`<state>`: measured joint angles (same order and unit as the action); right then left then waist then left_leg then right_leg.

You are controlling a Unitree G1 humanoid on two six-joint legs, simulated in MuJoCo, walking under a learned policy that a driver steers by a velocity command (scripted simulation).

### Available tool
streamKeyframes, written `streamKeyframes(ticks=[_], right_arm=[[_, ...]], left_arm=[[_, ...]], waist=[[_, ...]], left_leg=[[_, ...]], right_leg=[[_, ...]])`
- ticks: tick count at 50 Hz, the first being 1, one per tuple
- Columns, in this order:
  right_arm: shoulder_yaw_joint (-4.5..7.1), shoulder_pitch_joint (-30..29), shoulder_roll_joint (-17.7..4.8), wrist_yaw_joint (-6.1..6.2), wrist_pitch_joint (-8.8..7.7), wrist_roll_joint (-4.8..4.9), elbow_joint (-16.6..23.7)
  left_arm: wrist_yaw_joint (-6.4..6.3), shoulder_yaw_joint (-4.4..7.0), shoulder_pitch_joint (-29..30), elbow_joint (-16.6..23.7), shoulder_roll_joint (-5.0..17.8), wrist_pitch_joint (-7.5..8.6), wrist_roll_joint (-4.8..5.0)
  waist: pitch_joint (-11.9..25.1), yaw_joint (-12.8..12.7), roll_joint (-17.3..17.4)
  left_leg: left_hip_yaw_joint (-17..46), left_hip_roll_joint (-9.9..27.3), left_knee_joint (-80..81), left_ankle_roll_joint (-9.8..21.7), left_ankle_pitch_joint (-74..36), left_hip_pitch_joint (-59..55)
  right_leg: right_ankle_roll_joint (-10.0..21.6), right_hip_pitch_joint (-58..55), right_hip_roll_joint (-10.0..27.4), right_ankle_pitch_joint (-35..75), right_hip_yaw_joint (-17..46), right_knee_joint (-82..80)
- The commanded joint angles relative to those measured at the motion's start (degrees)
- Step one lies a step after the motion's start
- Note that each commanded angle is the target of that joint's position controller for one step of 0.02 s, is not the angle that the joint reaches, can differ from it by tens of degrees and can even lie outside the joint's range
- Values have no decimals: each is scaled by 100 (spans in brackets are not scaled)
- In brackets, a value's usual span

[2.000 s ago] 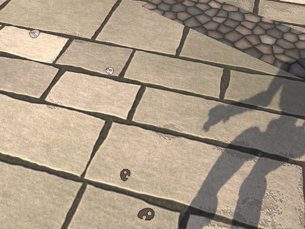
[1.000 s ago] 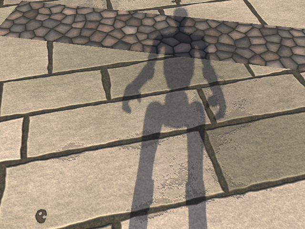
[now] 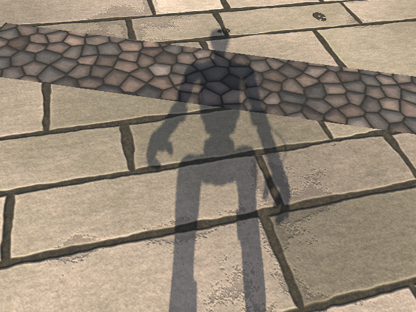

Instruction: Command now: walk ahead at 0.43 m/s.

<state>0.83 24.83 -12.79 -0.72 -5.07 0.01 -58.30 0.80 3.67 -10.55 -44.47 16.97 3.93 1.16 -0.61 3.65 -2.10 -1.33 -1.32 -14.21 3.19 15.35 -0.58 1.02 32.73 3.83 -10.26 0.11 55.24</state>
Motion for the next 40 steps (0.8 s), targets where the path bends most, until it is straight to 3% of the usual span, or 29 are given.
streamKeyframes(ticks=[1,4,6,8,9,10,11,12,13,14,15,16,17,19,21,23,25,27,28,29,30,31,33,35,40], right_arm=[[132,105,-933,114,25,-16,237],[126,274,-1011,185,70,-19,196],[140,395,-1043,205,109,8,129],[177,241,-1109,220,135,20,158],[208,97,-1160,230,153,21,208],[217,-92,-1159,229,192,13,275],[198,-65,-1110,211,200,-16,325],[69,447,-682,174,157,-200,430],[-59,1359,-266,101,128,-54,154],[138,952,-946,65,131,98,91],[174,251,-955,94,167,185,347],[170,-78,-831,168,231,124,407],[191,-90,-738,242,325,61,432],[158,111,-485,308,474,-3,420],[124,41,-400,367,531,-51,484],[142,-203,-525,368,588,-68,562],[183,-334,-596,347,633,-79,570],[209,-495,-632,334,641,-180,625],[206,-630,-724,350,623,-196,735],[297,-933,-1180,384,603,-129,787],[282,-1068,-1020,361,549,-99,727],[219,-1146,-770,336,483,-126,697],[182,-1256,-640,286,362,-114,653],[185,-1136,-663,267,282,-57,572],[197,-1039,-713,267,300,-17,437]], left_arm=[[66,-68,1014,652,-19,90,-2],[126,-119,1555,817,-70,133,5],[182,-112,1679,878,-15,168,13],[200,-37,1417,819,208,189,-8],[183,31,1003,676,378,198,-48],[150,122,222,393,549,207,-75],[81,185,-418,186,747,193,-130],[21,233,-945,55,1185,139,-318],[75,128,-1056,-1,965,78,-314],[83,76,-708,43,631,5,-159],[63,10,11,107,457,-12,-60],[59,-79,423,108,224,-2,-46],[65,-107,675,86,162,21,-107],[101,-96,900,-53,193,45,-273],[73,-88,892,-181,253,68,-328],[3,-56,795,-291,390,12,-267],[-55,-66,862,-367,439,-81,-182],[-79,-170,765,-497,189,-130,-159],[-76,-221,561,-607,77,-145,-178],[-96,-177,193,-652,166,-176,-179],[-145,-176,215,-706,193,-217,-199],[-182,-168,206,-742,215,-244,-198],[-231,-163,59,-879,227,-277,-194],[-223,-165,9,-997,224,-261,-185],[-214,-157,114,-1189,235,-264,-113]], waist=[[-561,99,651],[-769,200,730],[-718,142,811],[-418,-162,954],[-119,-417,1027],[327,-828,969],[774,-1117,761],[1695,-915,-470],[2884,-651,-1304],[2396,-749,-463],[1245,-583,-322],[712,-423,104],[458,-238,83],[335,23,-246],[463,42,-421],[648,-69,-399],[524,-16,-334],[187,12,-239],[-84,-47,-23],[-356,-462,653],[-408,-462,986],[-415,-482,1047],[-264,-525,992],[-23,-463,692],[297,-349,345]], left_leg=[[774,1170,719,615,-2285,-91],[470,1071,766,551,-2811,351],[388,1150,500,504,-3411,226],[408,1267,43,365,-4257,-57],[431,1280,-386,276,-4868,-214],[343,1133,-1185,157,-5260,-236],[263,888,-2203,-44,-4775,302],[185,383,-4066,-254,-1746,1899],[739,-407,-5787,-456,2558,2785],[1112,-97,-6174,-454,2363,2779],[731,165,-6050,-474,1987,3167],[589,398,-5703,-535,1628,3061],[608,565,-5276,-584,1311,2632],[463,597,-4433,-644,1063,1744],[381,572,-3541,-676,1014,1435],[350,578,-2869,-620,337,1164],[224,466,-2244,-523,-438,722],[244,454,-1730,-376,-483,446],[549,707,-1124,-251,-524,575],[773,858,-852,-56,308,1298],[762,745,-583,-3,1244,2033],[739,682,-425,-89,1412,2245],[674,624,-464,-241,686,2109],[586,586,-729,-252,-297,1647],[457,522,-1032,-138,-1651,1095]], right_leg=[[-165,880,18,676,-184,-993],[-174,142,-242,1285,-423,-2036],[-66,-208,-358,1481,-375,-2379],[147,-669,-467,1465,-224,-2556],[269,-1093,-577,1360,-216,-2546],[430,-1900,-687,1592,-274,-2753],[605,-3057,-379,2593,-72,-2865],[1195,-5128,974,4969,1225,-2101],[2248,-5967,2231,5180,3160,-2579],[2020,-4892,1845,3857,2837,-3042],[1729,-3902,1541,3086,2093,-3357],[1512,-2992,1247,2672,1625,-3668],[1365,-2192,1071,2384,1278,-3893],[1269,-1174,760,2135,774,-4151],[1336,-1023,700,2150,585,-4148],[1300,-1066,740,1015,673,-4237],[1082,-747,634,-752,709,-4322],[663,-413,393,-2010,704,-4263],[382,-403,203,-2277,633,-4085],[151,-689,-179,-1956,293,-3855],[26,-1430,-312,-1362,71,-3574],[2,-1777,-327,-955,40,-3379],[65,-2037,-283,-419,35,-3226],[105,-2047,-234,43,72,-3208],[63,-2217,-189,902,75,-3091]])
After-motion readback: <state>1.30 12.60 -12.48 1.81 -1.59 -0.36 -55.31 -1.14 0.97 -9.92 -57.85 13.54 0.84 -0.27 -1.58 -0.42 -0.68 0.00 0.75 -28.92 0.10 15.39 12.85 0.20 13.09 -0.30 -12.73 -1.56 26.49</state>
